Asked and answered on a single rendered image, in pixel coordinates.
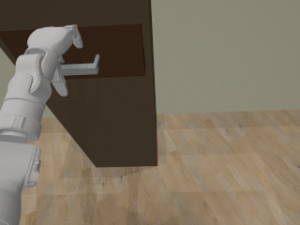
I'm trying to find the drawer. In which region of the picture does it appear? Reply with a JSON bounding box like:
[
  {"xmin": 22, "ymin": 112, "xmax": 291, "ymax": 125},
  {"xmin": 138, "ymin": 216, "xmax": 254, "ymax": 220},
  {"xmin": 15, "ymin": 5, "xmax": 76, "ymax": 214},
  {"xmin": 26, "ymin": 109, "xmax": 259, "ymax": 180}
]
[{"xmin": 0, "ymin": 23, "xmax": 145, "ymax": 80}]

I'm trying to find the robot left upper arm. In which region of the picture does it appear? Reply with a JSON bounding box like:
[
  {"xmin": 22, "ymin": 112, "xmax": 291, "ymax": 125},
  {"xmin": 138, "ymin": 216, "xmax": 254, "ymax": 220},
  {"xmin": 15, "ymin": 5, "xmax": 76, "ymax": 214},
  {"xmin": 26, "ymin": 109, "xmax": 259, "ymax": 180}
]
[{"xmin": 0, "ymin": 141, "xmax": 41, "ymax": 225}]

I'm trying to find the handle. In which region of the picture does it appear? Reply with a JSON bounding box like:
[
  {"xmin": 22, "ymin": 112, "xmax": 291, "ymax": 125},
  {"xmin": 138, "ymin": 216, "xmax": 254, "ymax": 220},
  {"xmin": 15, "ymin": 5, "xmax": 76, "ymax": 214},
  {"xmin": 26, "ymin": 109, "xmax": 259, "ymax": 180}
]
[{"xmin": 58, "ymin": 54, "xmax": 100, "ymax": 76}]

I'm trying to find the robot left forearm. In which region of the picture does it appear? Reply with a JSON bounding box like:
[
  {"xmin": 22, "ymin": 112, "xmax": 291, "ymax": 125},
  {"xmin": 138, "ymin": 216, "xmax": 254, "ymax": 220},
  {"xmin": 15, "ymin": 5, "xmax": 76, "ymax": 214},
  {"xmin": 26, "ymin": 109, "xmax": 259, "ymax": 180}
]
[{"xmin": 0, "ymin": 45, "xmax": 59, "ymax": 143}]

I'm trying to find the left robot hand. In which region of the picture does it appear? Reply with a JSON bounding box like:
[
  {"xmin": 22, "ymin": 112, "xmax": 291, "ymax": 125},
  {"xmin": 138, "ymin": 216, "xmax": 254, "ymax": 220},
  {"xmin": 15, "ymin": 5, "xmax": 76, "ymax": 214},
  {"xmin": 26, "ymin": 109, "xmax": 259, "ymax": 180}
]
[{"xmin": 27, "ymin": 24, "xmax": 83, "ymax": 97}]

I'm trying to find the cabinet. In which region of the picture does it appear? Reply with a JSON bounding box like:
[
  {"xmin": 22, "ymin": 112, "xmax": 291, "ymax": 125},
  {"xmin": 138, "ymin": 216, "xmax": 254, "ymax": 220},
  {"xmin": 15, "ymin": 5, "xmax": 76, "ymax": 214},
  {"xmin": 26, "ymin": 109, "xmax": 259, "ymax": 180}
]
[{"xmin": 0, "ymin": 0, "xmax": 158, "ymax": 168}]

